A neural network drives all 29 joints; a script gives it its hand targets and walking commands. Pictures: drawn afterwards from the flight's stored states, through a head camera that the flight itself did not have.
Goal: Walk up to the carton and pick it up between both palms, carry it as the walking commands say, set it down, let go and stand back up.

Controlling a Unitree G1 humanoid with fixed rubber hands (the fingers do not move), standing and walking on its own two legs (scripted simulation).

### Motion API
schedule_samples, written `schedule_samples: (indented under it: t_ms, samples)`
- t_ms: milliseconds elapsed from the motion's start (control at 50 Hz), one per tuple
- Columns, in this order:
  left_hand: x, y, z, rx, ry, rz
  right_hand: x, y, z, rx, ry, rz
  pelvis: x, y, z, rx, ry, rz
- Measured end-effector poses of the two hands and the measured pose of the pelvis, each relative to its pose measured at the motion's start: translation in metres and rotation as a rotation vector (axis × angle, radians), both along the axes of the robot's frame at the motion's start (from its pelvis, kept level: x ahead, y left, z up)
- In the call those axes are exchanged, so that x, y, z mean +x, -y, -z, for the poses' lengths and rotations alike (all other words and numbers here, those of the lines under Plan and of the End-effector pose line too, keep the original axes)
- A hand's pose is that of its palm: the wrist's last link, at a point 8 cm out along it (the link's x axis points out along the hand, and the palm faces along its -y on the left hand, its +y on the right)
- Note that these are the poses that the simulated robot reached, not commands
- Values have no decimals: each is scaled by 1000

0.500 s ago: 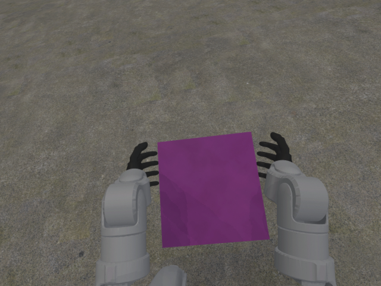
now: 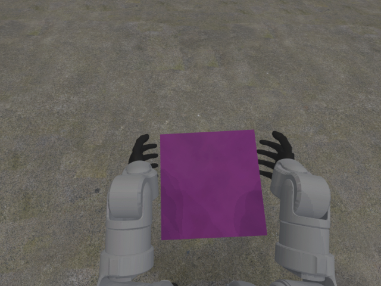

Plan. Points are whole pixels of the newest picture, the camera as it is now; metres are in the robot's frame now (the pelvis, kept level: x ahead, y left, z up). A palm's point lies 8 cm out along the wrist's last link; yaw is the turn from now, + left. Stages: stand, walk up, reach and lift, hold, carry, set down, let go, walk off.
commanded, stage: carry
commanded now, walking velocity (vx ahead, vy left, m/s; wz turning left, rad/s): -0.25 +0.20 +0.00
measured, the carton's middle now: (208, 184) +0.34 +0.01 -0.02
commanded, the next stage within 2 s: none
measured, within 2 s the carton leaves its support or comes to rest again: neither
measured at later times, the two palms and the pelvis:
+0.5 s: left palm out of the picture +0.09 +0.24 +0.09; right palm out of the picture +0.10 -0.03 +0.09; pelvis -0.21 +0.11 +0.00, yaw +1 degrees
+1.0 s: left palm out of the picture -0.13 +0.33 +0.07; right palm out of the picture -0.15 +0.06 +0.05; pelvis -0.43 +0.21 +0.00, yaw -1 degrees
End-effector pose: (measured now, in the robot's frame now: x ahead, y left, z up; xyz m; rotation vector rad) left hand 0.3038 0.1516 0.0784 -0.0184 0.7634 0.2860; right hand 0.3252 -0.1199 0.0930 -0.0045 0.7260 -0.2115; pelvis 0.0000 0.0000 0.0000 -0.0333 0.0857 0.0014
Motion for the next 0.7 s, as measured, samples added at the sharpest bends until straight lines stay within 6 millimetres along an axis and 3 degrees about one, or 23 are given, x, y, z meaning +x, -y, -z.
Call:
schedule_samples:
  t_ms: [80,180,240,320,420,480,560,620,700]
  samples:
    - [-28,1,0,27,-13,64,-43,4,14,40,-17,31,-31,-14,4,15,-6,18]
    - [-79,6,10,82,-71,151,-111,9,38,71,-71,77,-76,-27,6,23,27,19]
    - [-109,1,6,70,-88,174,-144,4,31,71,-86,89,-101,-35,-4,74,42,24]
    - [-135,-13,-20,88,-4,162,-165,-11,3,93,10,122,-134,-51,-10,103,40,22]
    - [-173,-50,-29,85,17,117,-194,-47,-8,95,37,90,-174,-78,-8,115,34,1]
    - [-204,-80,-17,63,-15,94,-219,-77,-1,69,5,59,-199,-99,-2,107,32,-11]
    - [-248,-126,13,16,-45,65,-255,-124,14,-6,-27,18,-239,-133,12,95,41,-16]
    - [-287,-153,34,-30,-106,56,-285,-152,20,-65,-94,-30,-266,-148,8,48,50,-2]
    - [-321,-173,28,-31,-94,10,-311,-175,13,-72,-83,-38,-300,-164,1,3,36,-12]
